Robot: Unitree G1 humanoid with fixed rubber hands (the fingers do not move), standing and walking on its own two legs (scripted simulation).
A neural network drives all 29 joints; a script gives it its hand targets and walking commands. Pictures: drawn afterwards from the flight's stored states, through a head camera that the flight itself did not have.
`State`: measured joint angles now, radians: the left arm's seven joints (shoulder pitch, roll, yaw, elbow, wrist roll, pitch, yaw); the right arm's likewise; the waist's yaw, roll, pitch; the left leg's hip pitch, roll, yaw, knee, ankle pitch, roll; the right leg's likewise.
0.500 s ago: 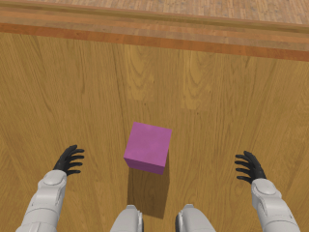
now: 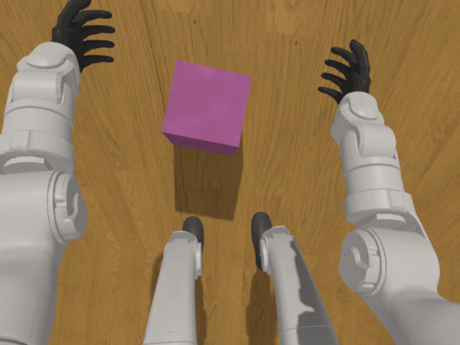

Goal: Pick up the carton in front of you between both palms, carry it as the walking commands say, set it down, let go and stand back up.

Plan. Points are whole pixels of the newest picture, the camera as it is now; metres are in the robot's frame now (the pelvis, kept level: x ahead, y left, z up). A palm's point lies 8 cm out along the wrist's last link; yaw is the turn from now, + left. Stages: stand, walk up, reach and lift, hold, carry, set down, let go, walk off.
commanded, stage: reach and lift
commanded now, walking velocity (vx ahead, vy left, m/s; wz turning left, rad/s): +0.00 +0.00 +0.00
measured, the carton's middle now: (207, 114) +0.56 +0.02 -0.54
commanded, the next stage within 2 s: none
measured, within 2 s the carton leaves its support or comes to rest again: leaves its support in 1.98 s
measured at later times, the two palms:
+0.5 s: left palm (119, 59) +0.60 +0.19 -0.22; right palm (304, 91) +0.52 -0.17 -0.22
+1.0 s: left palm (145, 100) +0.58 +0.19 -0.44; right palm (278, 119) +0.52 -0.17 -0.44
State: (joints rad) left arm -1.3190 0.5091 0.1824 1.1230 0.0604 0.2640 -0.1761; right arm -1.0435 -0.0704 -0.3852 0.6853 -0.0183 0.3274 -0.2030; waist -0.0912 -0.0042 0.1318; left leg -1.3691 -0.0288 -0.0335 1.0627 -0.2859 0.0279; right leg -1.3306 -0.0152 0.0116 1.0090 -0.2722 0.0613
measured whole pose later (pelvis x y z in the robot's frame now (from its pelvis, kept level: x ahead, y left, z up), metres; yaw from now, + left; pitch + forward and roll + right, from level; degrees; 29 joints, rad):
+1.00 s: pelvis -0.03 -0.01 -0.26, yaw -4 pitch +39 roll -7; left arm -1.80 0.65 -0.07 1.29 -0.11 0.18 -0.10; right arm -1.54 -0.13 -0.37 0.94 0.10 0.19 -0.22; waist -0.07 -0.06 0.43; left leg -2.24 -0.04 -0.09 2.08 -0.53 0.00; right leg -2.17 0.08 0.01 2.01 -0.53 0.11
